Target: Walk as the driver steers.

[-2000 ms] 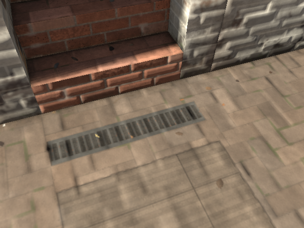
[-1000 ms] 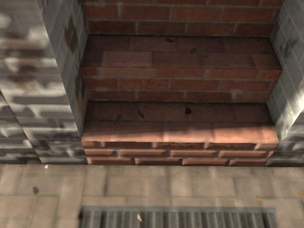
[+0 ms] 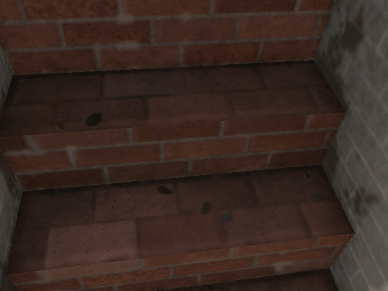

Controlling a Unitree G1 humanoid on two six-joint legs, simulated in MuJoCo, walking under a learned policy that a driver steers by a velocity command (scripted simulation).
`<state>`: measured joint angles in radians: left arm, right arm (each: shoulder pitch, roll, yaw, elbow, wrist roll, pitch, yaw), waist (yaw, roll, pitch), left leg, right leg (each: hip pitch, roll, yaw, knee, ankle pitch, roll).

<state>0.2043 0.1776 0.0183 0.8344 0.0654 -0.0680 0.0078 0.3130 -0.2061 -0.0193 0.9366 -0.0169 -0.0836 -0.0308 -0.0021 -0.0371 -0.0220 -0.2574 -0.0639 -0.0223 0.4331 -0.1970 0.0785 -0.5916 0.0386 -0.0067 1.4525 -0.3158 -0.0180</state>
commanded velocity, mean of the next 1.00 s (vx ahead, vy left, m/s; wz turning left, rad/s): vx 0.42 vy -0.04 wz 0.30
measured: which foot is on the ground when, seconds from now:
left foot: down 0.00-0.30, up 0.32-0.64, down 0.66-1.00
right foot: up 0.00-0.26, down 0.28-0.66, up 0.68-1.00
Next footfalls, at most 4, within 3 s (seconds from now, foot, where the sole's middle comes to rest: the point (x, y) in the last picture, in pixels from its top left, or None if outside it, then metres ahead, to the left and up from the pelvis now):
0.28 right None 0.14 -0.13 -0.78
0.66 left None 0.09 0.09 -0.78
1.02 right None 0.12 -0.20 -0.78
1.52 left None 0.10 0.05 -0.78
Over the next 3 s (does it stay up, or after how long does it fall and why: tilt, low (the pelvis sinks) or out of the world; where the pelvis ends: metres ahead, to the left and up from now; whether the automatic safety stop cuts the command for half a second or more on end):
stays up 0.06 -0.10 0.00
